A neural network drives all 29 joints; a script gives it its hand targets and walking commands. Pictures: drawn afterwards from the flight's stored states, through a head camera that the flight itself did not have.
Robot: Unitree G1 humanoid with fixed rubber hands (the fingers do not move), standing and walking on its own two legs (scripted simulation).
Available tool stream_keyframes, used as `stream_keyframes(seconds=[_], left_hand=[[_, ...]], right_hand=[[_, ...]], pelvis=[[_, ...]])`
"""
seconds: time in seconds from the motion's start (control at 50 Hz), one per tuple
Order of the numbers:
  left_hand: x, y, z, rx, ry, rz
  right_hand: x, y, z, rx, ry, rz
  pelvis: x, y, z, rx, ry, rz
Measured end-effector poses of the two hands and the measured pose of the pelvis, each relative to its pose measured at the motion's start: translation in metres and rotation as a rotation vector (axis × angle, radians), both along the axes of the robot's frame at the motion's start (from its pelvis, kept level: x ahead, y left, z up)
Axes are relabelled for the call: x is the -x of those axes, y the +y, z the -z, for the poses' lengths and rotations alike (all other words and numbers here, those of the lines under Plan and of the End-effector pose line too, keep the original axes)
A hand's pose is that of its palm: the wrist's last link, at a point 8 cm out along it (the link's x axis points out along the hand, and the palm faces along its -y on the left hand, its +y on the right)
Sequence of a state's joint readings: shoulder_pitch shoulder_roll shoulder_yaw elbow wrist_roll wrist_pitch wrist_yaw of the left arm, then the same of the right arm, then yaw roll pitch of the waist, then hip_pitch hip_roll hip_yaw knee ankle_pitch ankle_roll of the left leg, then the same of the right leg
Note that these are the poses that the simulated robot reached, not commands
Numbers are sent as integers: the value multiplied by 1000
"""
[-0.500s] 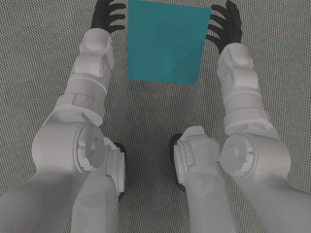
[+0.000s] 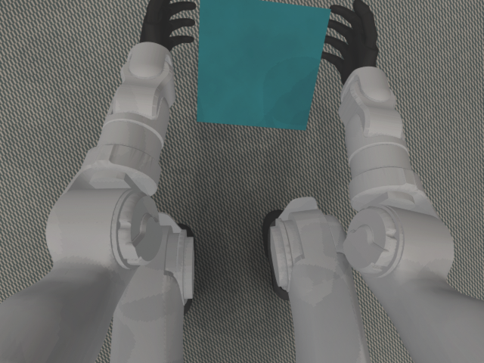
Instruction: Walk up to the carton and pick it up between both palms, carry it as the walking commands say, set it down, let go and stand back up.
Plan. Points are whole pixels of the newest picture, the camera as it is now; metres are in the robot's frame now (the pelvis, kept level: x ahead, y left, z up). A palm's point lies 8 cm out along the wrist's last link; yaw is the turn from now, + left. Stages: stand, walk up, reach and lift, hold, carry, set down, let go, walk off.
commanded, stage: set down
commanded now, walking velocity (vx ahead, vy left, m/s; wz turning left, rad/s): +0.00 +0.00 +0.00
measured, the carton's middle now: (253, 61) +0.54 -0.07 -0.26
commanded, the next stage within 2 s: none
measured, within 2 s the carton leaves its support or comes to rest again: rests again in 0.68 s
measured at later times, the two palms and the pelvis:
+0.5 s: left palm (159, 53) +0.53 +0.08 -0.17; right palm (351, 74) +0.49 -0.20 -0.17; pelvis +0.00 +0.00 +0.00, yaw +0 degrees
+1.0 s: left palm (141, 81) +0.50 +0.11 -0.20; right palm (362, 100) +0.46 -0.22 -0.19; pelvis -0.01 +0.00 -0.01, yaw +0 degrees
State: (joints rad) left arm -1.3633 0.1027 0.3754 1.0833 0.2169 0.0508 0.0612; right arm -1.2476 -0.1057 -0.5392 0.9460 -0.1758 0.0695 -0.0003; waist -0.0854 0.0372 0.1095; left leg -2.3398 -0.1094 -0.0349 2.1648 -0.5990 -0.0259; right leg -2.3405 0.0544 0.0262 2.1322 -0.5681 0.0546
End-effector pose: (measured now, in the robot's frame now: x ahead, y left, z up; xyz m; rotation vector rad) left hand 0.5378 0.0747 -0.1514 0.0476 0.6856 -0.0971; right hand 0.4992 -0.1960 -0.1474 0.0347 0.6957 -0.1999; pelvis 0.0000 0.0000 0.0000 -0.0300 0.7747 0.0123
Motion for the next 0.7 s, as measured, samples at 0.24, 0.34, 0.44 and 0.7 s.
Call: stream_keyframes(seconds=[0.24,0.34,0.44,0.7], left_hand=[[-3,0,3,1,-12,12],[-4,1,5,0,-17,18],[-1,2,10,-9,-9,23],[31,29,48,-93,74,8]], right_hand=[[-3,0,3,5,-9,-3],[-4,-1,4,9,-14,-5],[-1,-1,8,13,-4,-8],[47,-15,53,35,124,39]], pelvis=[[-3,0,0,1,5,2],[-4,1,1,1,4,2],[-5,1,1,2,0,2],[0,0,5,-1,-67,-3]])
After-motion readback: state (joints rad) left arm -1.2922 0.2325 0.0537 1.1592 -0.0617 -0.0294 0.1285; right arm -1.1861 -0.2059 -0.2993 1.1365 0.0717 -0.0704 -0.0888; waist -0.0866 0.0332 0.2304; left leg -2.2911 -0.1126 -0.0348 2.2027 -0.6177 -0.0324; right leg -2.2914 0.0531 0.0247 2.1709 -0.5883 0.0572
